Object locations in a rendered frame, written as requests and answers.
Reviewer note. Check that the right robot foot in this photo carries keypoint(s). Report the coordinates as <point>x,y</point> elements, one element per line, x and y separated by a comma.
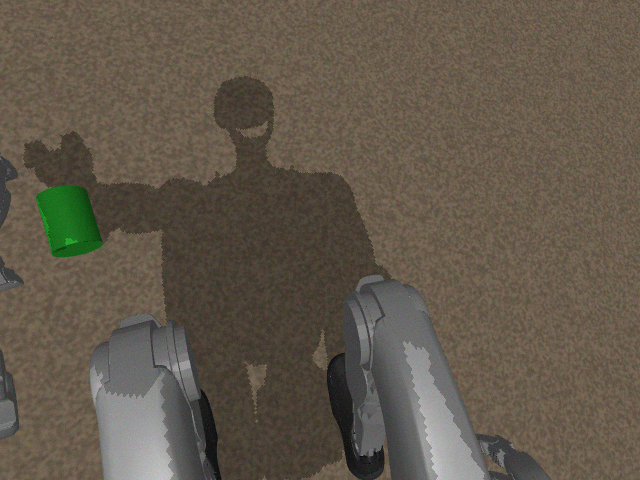
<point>362,467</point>

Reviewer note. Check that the left robot foot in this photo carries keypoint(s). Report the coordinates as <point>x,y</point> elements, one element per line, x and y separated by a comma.
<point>210,436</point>

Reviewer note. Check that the left robot hand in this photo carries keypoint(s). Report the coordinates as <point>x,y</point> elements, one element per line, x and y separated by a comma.
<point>8,278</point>

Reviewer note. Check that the right robot hand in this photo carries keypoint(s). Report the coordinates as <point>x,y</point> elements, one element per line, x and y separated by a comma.
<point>518,465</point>

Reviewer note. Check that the left robot arm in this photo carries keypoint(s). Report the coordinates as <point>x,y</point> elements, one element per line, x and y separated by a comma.
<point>9,420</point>

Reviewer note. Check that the can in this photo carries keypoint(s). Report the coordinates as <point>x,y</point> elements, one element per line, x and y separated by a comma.
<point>69,221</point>

